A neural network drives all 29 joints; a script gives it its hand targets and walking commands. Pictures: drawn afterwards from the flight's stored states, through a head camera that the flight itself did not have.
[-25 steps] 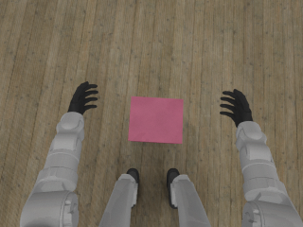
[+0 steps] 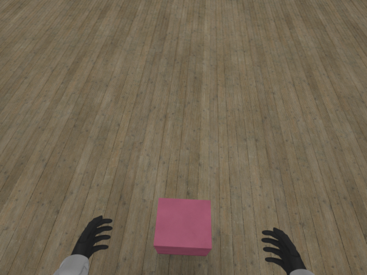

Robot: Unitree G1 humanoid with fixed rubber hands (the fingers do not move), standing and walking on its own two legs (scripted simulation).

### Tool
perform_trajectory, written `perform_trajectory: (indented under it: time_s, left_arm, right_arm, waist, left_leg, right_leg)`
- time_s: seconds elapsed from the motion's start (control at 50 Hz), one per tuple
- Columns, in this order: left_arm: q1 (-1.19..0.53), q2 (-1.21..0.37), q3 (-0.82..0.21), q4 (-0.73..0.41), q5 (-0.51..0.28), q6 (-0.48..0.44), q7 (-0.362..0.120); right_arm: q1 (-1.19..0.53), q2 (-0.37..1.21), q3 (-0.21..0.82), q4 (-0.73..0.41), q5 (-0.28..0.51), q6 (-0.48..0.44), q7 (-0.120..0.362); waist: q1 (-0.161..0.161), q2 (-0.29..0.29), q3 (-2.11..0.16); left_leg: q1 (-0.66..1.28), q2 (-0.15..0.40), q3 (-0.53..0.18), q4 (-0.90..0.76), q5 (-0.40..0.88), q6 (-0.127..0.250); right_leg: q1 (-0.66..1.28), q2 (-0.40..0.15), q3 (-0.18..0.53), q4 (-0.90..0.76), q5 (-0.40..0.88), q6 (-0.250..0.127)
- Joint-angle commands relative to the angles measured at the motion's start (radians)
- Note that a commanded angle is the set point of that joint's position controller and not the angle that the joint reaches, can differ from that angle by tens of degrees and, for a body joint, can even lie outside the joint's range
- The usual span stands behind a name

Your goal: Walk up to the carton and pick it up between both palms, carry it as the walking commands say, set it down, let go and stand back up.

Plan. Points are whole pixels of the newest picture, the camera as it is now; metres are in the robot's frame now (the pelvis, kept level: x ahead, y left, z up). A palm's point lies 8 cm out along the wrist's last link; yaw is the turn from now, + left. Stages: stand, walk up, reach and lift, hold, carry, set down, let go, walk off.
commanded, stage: let go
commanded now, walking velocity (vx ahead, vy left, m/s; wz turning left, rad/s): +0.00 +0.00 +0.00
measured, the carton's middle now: (183, 228) +0.36 +0.01 -0.65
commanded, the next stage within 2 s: stand in 0.44 s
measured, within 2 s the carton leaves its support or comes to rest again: neither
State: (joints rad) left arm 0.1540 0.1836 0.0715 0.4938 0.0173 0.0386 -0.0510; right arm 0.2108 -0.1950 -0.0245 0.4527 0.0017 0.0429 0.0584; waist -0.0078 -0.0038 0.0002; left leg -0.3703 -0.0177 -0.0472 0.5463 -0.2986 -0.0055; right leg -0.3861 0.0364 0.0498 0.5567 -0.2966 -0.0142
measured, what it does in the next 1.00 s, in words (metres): stands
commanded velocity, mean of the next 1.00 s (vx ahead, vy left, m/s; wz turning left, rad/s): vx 0.00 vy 0.00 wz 0.00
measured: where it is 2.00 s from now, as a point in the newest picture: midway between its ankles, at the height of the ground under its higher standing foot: outside the picture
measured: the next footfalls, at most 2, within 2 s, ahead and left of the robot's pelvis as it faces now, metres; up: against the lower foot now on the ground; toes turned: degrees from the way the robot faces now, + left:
none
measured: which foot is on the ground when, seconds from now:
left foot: down 0.00-1.00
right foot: down 0.00-1.00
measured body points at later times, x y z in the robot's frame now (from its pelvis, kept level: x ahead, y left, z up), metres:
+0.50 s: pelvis +0.00 +0.01 +0.01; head +0.00 +0.01 +0.46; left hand +0.15 +0.26 -0.08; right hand +0.16 -0.24 -0.08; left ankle -0.02 +0.12 -0.73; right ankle -0.01 -0.11 -0.73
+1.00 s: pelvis -0.02 +0.01 +0.01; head -0.04 +0.00 +0.46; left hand +0.06 +0.28 -0.11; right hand +0.07 -0.27 -0.12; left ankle -0.02 +0.12 -0.73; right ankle -0.01 -0.11 -0.73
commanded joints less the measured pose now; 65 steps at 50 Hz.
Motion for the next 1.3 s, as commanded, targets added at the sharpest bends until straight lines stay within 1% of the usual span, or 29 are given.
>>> perform_trajectory:
  time_s: [0.0, 0.02, 0.04, 0.08, 0.12, 0.14, 0.22, 0.26, 0.28, 0.34, 0.36, 0.38, 0.4, 0.46, 0.48, 0.52, 0.54, 0.56, 0.6, 0.64, 0.68, 0.7, 0.74, 0.82, 0.88, 0.94, 1.08, 1.12, 1.28]
  left_arm:
    - [0.041, 0.125, 0.010, -0.170, 0.001, -0.016, -0.004]
    - [-0.002, 0.125, 0.008, -0.169, -0.004, -0.011, 0.000]
    - [0.002, 0.137, 0.005, -0.188, -0.016, -0.007, -0.008]
    - [-0.006, 0.131, 0.001, -0.202, -0.007, -0.003, -0.017]
    - [0.004, 0.129, -0.010, -0.177, -0.030, 0.013, -0.020]
    - [0.018, 0.151, 0.008, -0.182, -0.003, 0.020, -0.022]
    - [0.043, 0.115, 0.008, -0.168, -0.019, 0.031, -0.023]
    - [0.005, 0.139, 0.033, -0.218, -0.007, 0.034, -0.022]
    - [0.042, 0.128, 0.011, -0.173, -0.019, 0.040, -0.022]
    - [0.069, 0.140, 0.048, -0.172, 0.009, 0.046, -0.008]
    - [0.064, 0.154, 0.043, -0.185, 0.003, 0.055, -0.005]
    - [0.066, 0.223, 0.050, 0.024, 0.003, 0.019, 0.036]
    - [0.065, 0.242, 0.046, 0.021, 0.016, -0.005, 0.050]
    - [0.090, 0.207, 0.038, 0.073, 0.008, -0.037, 0.071]
    - [0.081, 0.193, 0.030, 0.095, 0.011, -0.049, 0.075]
    - [0.058, 0.218, 0.041, 0.104, 0.012, -0.061, 0.081]
    - [0.063, 0.199, 0.036, 0.119, 0.009, -0.068, 0.079]
    - [0.064, 0.226, 0.040, 0.134, 0.004, -0.071, 0.085]
    - [0.039, 0.200, 0.034, 0.151, 0.011, -0.077, 0.083]
    - [0.044, 0.218, 0.035, 0.181, 0.007, -0.077, 0.084]
    - [0.074, 0.201, 0.029, 0.203, 0.004, -0.076, 0.091]
    - [0.098, 0.201, 0.017, 0.221, 0.002, -0.071, 0.093]
    - [0.076, 0.236, 0.029, 0.237, 0.006, -0.074, 0.100]
    - [0.072, 0.228, 0.021, 0.264, 0.009, -0.077, 0.104]
    - [0.093, 0.202, 0.005, 0.302, 0.010, -0.078, 0.100]
    - [0.074, 0.245, 0.018, 0.302, 0.005, -0.078, 0.100]
    - [0.067, 0.230, 0.011, 0.345, 0.008, -0.078, 0.094]
    - [0.090, 0.250, 0.016, 0.370, 0.004, -0.081, 0.090]
    - [0.101, 0.229, 0.009, 0.398, -0.001, -0.078, 0.091]
  right_arm:
    - [-0.024, -0.094, -0.043, -0.173, 0.004, -0.020, -0.012]
    - [-0.017, -0.104, -0.029, -0.106, 0.010, -0.013, -0.006]
    - [-0.039, -0.095, -0.051, -0.138, 0.007, -0.009, -0.009]
    - [-0.003, -0.108, -0.052, -0.111, 0.017, 0.002, -0.008]
    - [-0.021, -0.119, -0.053, -0.121, -0.005, 0.007, -0.007]
    - [-0.011, -0.115, -0.060, -0.103, 0.010, 0.018, -0.005]
    - [-0.008, -0.144, -0.059, -0.119, -0.007, 0.029, 0.001]
    - [-0.056, -0.128, -0.068, -0.153, -0.005, 0.034, 0.006]
    - [-0.030, -0.132, -0.061, -0.145, -0.001, 0.046, 0.001]
    - [-0.042, -0.135, -0.074, -0.161, -0.007, 0.067, 0.006]
    - [-0.018, -0.128, -0.058, -0.126, 0.007, 0.077, 0.008]
    - [-0.044, -0.213, -0.102, 0.082, -0.010, 0.008, -0.026]
    - [-0.011, -0.226, -0.100, 0.083, -0.020, -0.015, -0.039]
    - [-0.057, -0.168, -0.092, 0.104, -0.020, -0.036, -0.053]
    - [-0.057, -0.158, -0.088, 0.120, -0.021, -0.049, -0.059]
    - [-0.018, -0.174, -0.091, 0.159, -0.018, -0.065, -0.066]
    - [-0.072, -0.200, -0.096, 0.174, -0.024, -0.066, -0.062]
    - [-0.066, -0.179, -0.090, 0.172, -0.022, -0.074, -0.062]
    - [-0.062, -0.191, -0.097, 0.208, -0.023, -0.083, -0.062]
    - [-0.017, -0.203, -0.101, 0.247, -0.028, -0.087, -0.070]
    - [-0.019, -0.198, -0.099, 0.262, -0.030, -0.083, -0.075]
    - [0.009, -0.173, -0.092, 0.271, -0.017, -0.085, -0.077]
    - [-0.022, -0.187, -0.090, 0.282, -0.021, -0.085, -0.079]
    - [-0.018, -0.221, -0.088, 0.314, -0.013, -0.079, -0.086]
    - [0.023, -0.194, -0.080, 0.346, -0.014, -0.079, -0.090]
    - [-0.003, -0.209, -0.074, 0.354, -0.015, -0.076, -0.086]
    - [-0.018, -0.207, -0.065, 0.397, -0.010, -0.087, -0.086]
    - [0.024, -0.242, -0.068, 0.428, -0.021, -0.083, -0.087]
    - [-0.010, -0.253, -0.064, 0.431, -0.011, -0.085, -0.088]
  waist:
    - [0.029, -0.047, -0.114]
    - [0.007, 0.021, 0.008]
    - [0.012, -0.048, -0.015]
    - [0.013, 0.038, -0.053]
    - [-0.008, -0.053, 0.022]
    - [0.000, 0.011, -0.022]
    - [-0.010, -0.024, -0.026]
    - [0.022, 0.044, -0.050]
    - [-0.002, 0.020, 0.009]
    - [0.008, 0.029, -0.018]
    - [0.020, 0.047, 0.004]
    - [0.021, 0.095, -0.148]
    - [0.000, 0.091, -0.115]
    - [0.026, -0.020, -0.073]
    - [0.018, 0.000, -0.032]
    - [-0.001, -0.038, -0.002]
    - [0.033, 0.045, -0.004]
    - [0.019, -0.017, 0.017]
    - [0.010, 0.032, 0.005]
    - [-0.005, -0.011, 0.006]
    - [0.006, 0.076, -0.031]
    - [0.002, 0.038, -0.046]
    - [0.010, -0.026, -0.039]
    - [0.008, 0.012, -0.018]
    - [0.013, -0.020, -0.032]
    - [0.018, 0.042, 0.034]
    - [0.007, -0.046, 0.072]
    - [0.016, 0.042, 0.081]
    - [0.026, -0.009, 0.053]
  left_leg:
    - [0.174, -0.031, 0.054, -0.112, 0.215, -0.013]
    - [0.147, -0.012, 0.044, -0.131, 0.184, -0.018]
    - [0.178, -0.019, 0.035, -0.131, 0.203, -0.010]
    - [0.201, -0.019, 0.038, -0.137, 0.269, -0.016]
    - [0.203, -0.020, 0.026, -0.140, 0.228, -0.007]
    - [0.250, -0.023, 0.037, -0.131, 0.265, -0.014]
    - [0.268, -0.020, 0.031, -0.133, 0.334, -0.011]
    - [0.231, -0.023, 0.019, -0.140, 0.325, -0.013]
    - [0.283, -0.015, 0.018, -0.154, 0.296, -0.006]
    - [0.291, -0.009, 0.001, -0.150, 0.373, -0.007]
    - [0.276, -0.017, 0.015, -0.151, 0.340, -0.005]
    - [0.268, 0.040, 0.007, -0.077, 0.402, -0.009]
    - [0.241, 0.038, -0.013, -0.110, 0.329, -0.017]
    - [0.239, 0.061, -0.039, -0.111, 0.207, -0.010]
    - [0.184, 0.047, -0.047, -0.137, 0.126, -0.011]
    - [0.178, 0.060, -0.065, -0.137, 0.148, -0.003]
    - [0.166, 0.056, -0.062, -0.135, 0.176, 0.004]
    - [0.147, 0.061, -0.067, -0.128, 0.188, 0.004]
    - [0.184, 0.061, -0.064, -0.129, 0.251, -0.002]
    - [0.200, 0.061, -0.065, -0.128, 0.257, 0.004]
    - [0.227, 0.069, -0.056, -0.107, 0.353, 0.010]
    - [0.248, 0.072, -0.057, -0.104, 0.372, 0.010]
    - [0.240, 0.080, -0.075, -0.120, 0.334, 0.011]
    - [0.197, 0.078, -0.074, -0.148, 0.274, 0.001]
    - [0.220, 0.074, -0.071, -0.159, 0.254, 0.002]
    - [0.159, 0.067, -0.079, -0.191, 0.144, 0.009]
    - [0.186, 0.081, -0.098, -0.202, 0.102, 0.009]
    - [0.174, 0.075, -0.076, -0.207, 0.078, 0.015]
    - [0.165, 0.091, -0.097, -0.234, 0.056, 0.018]
  right_leg:
    - [0.285, 0.005, -0.030, -0.118, 0.303, 0.046]
    - [0.226, 0.001, -0.020, -0.137, 0.258, 0.029]
    - [0.269, 0.012, -0.028, -0.122, 0.276, 0.038]
    - [0.336, 0.010, -0.014, -0.139, 0.329, 0.030]
    - [0.297, 0.009, -0.012, -0.148, 0.309, 0.031]
    - [0.331, 0.005, -0.021, -0.155, 0.347, 0.034]
    - [0.343, 0.014, -0.032, -0.145, 0.377, 0.035]
    - [0.386, 0.007, -0.031, -0.148, 0.335, 0.019]
    - [0.330, 0.011, -0.040, -0.164, 0.315, 0.029]
    - [0.360, 0.018, -0.043, -0.142, 0.316, 0.030]
    - [0.362, 0.023, -0.049, -0.149, 0.279, 0.034]
    - [0.290, -0.055, -0.028, -0.099, 0.255, 0.047]
    - [0.254, -0.059, -0.024, -0.107, 0.177, 0.052]
    - [0.208, -0.058, -0.015, -0.121, 0.150, 0.040]
    - [0.213, -0.059, -0.005, -0.129, 0.106, 0.038]
    - [0.179, -0.061, 0.005, -0.135, 0.099, 0.035]
    - [0.178, -0.075, 0.020, -0.131, 0.157, 0.034]
    - [0.187, -0.076, 0.033, -0.124, 0.151, 0.030]
    - [0.176, -0.078, 0.033, -0.132, 0.165, 0.028]
    - [0.177, -0.077, 0.031, -0.134, 0.203, 0.026]
    - [0.181, -0.089, 0.027, -0.118, 0.258, 0.022]
    - [0.186, -0.077, 0.024, -0.109, 0.260, 0.021]
    - [0.206, -0.093, 0.033, -0.120, 0.267, 0.018]
    - [0.238, -0.102, 0.048, -0.143, 0.234, 0.021]
    - [0.246, -0.105, 0.040, -0.155, 0.239, 0.016]
    - [0.210, -0.107, 0.054, -0.175, 0.122, 0.013]
    - [0.156, -0.113, 0.072, -0.219, 0.076, 0.007]
    - [0.175, -0.122, 0.091, -0.235, 0.082, 0.003]
    - [0.191, -0.118, 0.088, -0.228, 0.054, 0.007]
